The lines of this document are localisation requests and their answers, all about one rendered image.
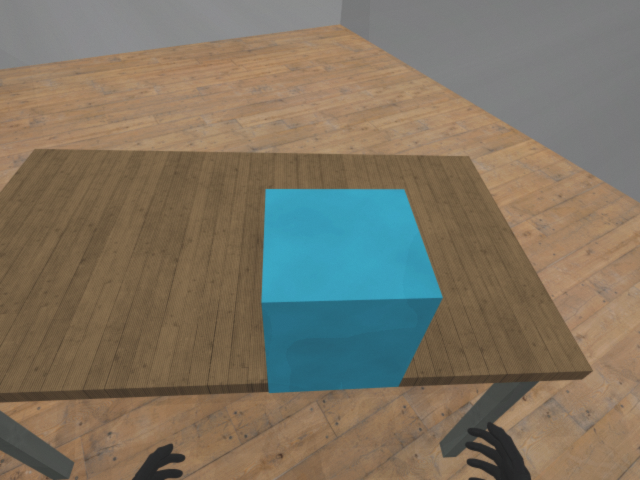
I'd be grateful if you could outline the carton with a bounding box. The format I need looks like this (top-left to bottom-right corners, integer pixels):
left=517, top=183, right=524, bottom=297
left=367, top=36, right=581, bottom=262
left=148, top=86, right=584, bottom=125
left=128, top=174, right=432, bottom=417
left=261, top=189, right=443, bottom=393

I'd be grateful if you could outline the table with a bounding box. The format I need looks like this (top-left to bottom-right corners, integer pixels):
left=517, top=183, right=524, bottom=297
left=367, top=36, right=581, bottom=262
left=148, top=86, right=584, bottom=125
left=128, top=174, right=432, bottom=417
left=0, top=149, right=593, bottom=480

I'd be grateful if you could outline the right robot hand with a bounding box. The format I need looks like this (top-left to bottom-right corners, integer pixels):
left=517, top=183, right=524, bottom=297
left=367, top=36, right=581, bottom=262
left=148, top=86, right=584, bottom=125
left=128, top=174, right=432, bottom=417
left=465, top=422, right=531, bottom=480

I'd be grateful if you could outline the left robot hand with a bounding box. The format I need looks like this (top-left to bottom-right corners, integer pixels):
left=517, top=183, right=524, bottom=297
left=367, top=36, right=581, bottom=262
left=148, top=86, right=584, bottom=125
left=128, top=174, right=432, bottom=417
left=132, top=444, right=185, bottom=480

